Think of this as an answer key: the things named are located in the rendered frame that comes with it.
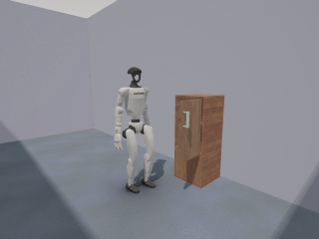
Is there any handle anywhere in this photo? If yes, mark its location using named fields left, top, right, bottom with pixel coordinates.
left=183, top=112, right=189, bottom=128

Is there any robot right forearm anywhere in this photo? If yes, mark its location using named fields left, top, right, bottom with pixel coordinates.
left=115, top=107, right=122, bottom=133

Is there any cupboard door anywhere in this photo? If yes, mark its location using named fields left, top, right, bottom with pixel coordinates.
left=177, top=99, right=202, bottom=164

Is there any robot left forearm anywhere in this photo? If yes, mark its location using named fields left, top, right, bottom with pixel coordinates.
left=143, top=109, right=151, bottom=125

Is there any robot left shin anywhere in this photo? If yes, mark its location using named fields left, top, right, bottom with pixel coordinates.
left=144, top=157, right=155, bottom=181

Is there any right robot upper arm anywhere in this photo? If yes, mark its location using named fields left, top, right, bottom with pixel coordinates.
left=116, top=87, right=129, bottom=114

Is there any robot torso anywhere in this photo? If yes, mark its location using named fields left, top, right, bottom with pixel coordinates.
left=124, top=85, right=146, bottom=133

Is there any left robot upper arm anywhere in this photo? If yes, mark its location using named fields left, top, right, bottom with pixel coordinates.
left=142, top=87, right=149, bottom=110

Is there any robot right hand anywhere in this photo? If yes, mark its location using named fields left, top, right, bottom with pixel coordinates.
left=114, top=133, right=124, bottom=151

